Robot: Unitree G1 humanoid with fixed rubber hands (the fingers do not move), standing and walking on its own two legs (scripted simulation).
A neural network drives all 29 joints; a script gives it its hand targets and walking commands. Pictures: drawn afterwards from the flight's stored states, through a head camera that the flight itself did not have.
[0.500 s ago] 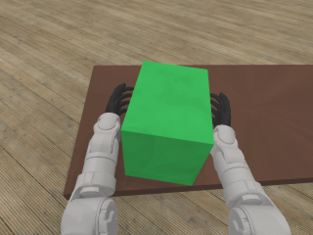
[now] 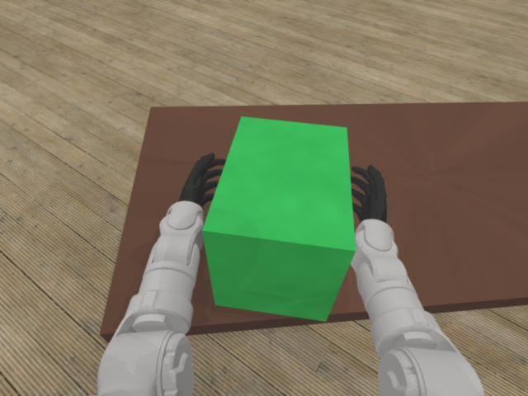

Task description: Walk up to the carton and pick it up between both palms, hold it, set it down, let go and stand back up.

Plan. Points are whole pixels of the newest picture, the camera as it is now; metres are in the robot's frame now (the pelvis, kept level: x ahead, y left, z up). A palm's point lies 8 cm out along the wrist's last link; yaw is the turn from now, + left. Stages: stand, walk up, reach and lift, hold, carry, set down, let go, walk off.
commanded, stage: set down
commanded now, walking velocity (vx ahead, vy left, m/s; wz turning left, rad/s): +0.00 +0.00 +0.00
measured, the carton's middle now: (281, 214) +0.40 -0.02 +0.04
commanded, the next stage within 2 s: none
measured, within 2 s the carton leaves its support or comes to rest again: rests again in 0.84 s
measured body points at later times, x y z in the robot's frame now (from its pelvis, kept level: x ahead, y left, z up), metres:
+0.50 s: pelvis +0.00 +0.00 +0.00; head +0.02 +0.03 +0.45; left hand +0.42 +0.11 +0.06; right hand +0.37 -0.17 +0.06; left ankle +0.00 +0.13 -0.75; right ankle -0.04 -0.14 -0.75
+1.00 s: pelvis +0.01 +0.00 +0.00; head +0.05 +0.03 +0.45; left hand +0.43 +0.11 +0.04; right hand +0.37 -0.17 +0.04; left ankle +0.00 +0.13 -0.75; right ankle -0.04 -0.14 -0.75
